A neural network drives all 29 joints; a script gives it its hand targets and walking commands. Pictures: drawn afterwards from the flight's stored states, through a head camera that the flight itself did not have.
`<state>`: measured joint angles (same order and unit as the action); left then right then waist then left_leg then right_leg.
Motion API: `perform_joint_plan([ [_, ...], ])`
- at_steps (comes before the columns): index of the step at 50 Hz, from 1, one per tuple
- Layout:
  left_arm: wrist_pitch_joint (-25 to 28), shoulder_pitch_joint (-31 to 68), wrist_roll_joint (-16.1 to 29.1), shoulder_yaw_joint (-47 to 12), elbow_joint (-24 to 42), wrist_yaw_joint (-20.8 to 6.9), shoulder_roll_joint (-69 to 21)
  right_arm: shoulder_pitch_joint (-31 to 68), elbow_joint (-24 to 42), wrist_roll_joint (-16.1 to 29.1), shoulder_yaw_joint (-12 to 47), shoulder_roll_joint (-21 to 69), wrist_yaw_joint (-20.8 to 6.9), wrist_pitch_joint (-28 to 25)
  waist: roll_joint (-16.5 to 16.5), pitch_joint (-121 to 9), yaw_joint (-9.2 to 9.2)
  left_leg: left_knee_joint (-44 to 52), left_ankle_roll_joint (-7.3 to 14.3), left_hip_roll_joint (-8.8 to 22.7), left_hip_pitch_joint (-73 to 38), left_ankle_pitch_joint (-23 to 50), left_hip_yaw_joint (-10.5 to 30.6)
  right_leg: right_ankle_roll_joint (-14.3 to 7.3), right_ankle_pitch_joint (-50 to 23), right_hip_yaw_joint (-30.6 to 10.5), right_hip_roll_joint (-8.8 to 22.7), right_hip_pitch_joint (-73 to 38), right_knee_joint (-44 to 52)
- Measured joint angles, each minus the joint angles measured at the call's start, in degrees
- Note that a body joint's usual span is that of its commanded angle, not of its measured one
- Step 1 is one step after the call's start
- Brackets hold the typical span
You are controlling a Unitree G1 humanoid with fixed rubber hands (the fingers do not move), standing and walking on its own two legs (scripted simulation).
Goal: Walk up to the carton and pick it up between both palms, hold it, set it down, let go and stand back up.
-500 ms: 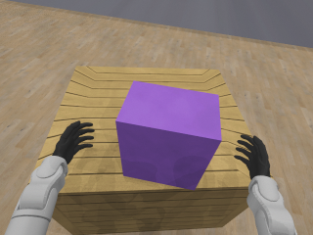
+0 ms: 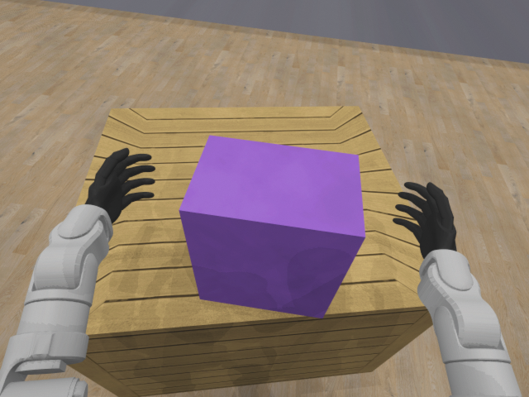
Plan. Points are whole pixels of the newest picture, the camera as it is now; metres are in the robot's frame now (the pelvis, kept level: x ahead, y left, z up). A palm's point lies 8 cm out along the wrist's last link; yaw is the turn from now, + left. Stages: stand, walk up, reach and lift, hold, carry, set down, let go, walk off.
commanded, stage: reach and lift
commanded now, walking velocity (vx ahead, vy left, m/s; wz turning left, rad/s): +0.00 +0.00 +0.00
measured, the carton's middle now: (270, 234) +0.39 -0.03 -0.02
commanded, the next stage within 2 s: none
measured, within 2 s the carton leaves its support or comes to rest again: neither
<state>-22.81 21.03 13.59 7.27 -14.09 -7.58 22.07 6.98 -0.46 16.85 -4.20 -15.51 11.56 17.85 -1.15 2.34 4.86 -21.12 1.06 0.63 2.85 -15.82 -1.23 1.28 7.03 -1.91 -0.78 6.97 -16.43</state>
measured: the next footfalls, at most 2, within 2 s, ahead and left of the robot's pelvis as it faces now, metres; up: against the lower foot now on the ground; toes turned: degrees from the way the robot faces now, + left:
none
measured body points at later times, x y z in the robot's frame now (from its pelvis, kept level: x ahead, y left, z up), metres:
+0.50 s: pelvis -0.01 +0.01 +0.00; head -0.01 +0.03 +0.45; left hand +0.44 +0.19 +0.17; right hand +0.34 -0.27 +0.15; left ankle -0.05 +0.10 -0.75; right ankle +0.02 -0.14 -0.75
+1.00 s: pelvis -0.01 -0.01 +0.00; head +0.00 +0.01 +0.45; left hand +0.44 +0.17 +0.11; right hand +0.36 -0.26 +0.10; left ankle -0.05 +0.10 -0.75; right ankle +0.02 -0.14 -0.75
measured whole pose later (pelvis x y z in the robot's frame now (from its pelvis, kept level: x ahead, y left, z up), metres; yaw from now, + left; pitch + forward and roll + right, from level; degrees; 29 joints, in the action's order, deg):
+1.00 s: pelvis -0.01 -0.01 +0.00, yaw +2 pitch +2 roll -1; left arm -10.9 47.9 12.2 0.7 -56.4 -6.4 22.0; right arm 36.0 -42.5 16.1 -3.0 -12.7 9.8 9.8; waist -1.8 -0.8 9.4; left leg -23.7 0.3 0.7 10.4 -14.7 1.4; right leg 0.5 5.7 0.5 -0.8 12.7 -16.9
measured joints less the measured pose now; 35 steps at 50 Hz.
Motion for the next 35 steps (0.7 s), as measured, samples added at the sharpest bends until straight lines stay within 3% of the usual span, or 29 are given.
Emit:
perform_joint_plan([
  [9,-3.58,6.19,-0.94,-1.41,-3.18,0.42,2.24,8.29,-7.28,1.14,-1.32,-0.94,-1.00,2.26,-2.27,-0.32,1.79,-1.00,0.17,-0.25,1.21,0.10,0.82,0.20,-0.58,0.69,0.29,0.21,0.48],
  [15,-3.62,11.38,-0.54,-2.49,-5.38,1.81,2.41,14.27,-12.53,1.96,-1.85,-0.98,-2.83,2.12,-1.75,-1.44,2.59,-2.11,0.50,-0.39,3.15,-0.13,0.43,0.55,-0.97,0.24,0.38,1.87,0.27],
  [21,-4.24,18.49,-0.71,-3.57,-14.74,2.06,2.64,20.64,-20.94,1.62,-2.18,-2.06,-3.73,2.71,-0.32,-2.12,3.66,-2.53,0.78,-0.59,3.80,-0.23,0.52,0.82,-1.16,0.30,0.58,2.17,0.49],
  [26,-2.98,22.24,0.44,-3.86,-19.69,2.25,2.87,23.52,-21.75,1.72,-1.87,-3.02,-3.86,1.87,0.82,-2.70,3.93,-2.40,0.86,-0.67,4.59,-0.09,0.34,0.89,-1.19,0.11,0.64,3.18,0.28],
  [35,0.48,31.25,0.99,-5.70,-32.03,1.70,3.64,31.74,-31.55,2.25,0.75,-3.20,-4.55,2.11,-0.01,-2.83,4.58,-1.72,0.29,-0.58,4.92,0.71,1.28,0.24,-1.18,1.00,0.58,3.58,0.09],
])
